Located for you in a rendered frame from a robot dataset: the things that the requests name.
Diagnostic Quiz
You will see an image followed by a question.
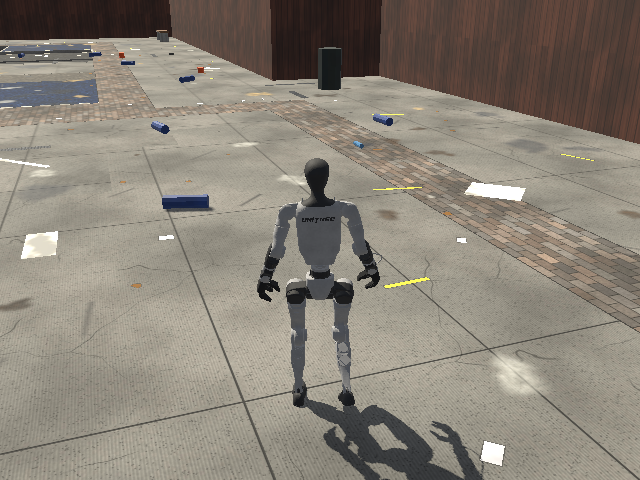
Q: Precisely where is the left robot forearm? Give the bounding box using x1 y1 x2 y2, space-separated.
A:
259 243 280 283

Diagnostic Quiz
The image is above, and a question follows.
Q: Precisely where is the robot right shin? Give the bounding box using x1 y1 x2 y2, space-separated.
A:
335 325 351 394

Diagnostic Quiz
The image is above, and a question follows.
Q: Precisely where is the right robot forearm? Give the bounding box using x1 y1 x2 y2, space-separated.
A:
358 240 378 275

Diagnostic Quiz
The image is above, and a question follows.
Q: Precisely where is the left robot thigh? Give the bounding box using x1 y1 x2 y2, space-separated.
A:
286 278 307 346

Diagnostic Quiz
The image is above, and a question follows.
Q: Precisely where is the left robot hand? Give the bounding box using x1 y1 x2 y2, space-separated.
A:
257 279 280 302

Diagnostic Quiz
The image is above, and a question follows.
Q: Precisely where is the robot left upper arm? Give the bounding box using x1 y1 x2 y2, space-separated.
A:
269 202 297 259

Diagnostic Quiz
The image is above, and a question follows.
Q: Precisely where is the right robot hand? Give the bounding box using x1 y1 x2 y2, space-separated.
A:
357 270 380 289

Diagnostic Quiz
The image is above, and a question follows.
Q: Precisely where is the robot right upper arm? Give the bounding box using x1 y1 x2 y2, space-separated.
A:
339 201 368 256

